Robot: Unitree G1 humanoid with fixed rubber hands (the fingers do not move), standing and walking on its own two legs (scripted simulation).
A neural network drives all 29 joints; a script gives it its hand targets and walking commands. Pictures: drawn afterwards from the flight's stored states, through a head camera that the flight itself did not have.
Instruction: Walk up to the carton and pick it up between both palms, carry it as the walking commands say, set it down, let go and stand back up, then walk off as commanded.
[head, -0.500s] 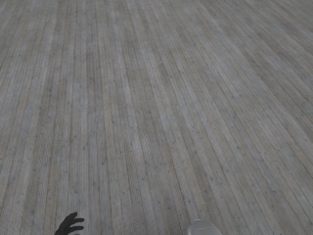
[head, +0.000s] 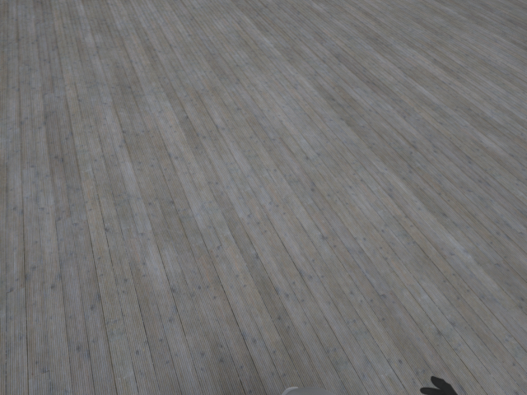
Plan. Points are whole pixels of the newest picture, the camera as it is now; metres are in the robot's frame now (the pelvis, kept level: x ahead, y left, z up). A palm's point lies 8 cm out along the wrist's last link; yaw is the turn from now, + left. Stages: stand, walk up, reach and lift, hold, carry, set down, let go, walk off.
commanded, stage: walk off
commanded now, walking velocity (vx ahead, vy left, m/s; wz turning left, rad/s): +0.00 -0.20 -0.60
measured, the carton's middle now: out of the picture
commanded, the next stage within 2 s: stand in 0.62 s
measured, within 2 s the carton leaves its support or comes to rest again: neither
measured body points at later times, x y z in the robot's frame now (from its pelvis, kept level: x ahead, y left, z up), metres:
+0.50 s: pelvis -0.03 -0.14 +0.00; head +0.00 -0.18 +0.45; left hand +0.17 +0.08 -0.11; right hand -0.08 -0.45 -0.14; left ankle -0.02 +0.02 -0.66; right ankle -0.03 -0.25 -0.73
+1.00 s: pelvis -0.07 -0.18 +0.01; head -0.05 -0.16 +0.46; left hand +0.10 +0.04 -0.15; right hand -0.12 -0.46 -0.11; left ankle -0.04 -0.07 -0.73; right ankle -0.04 -0.26 -0.72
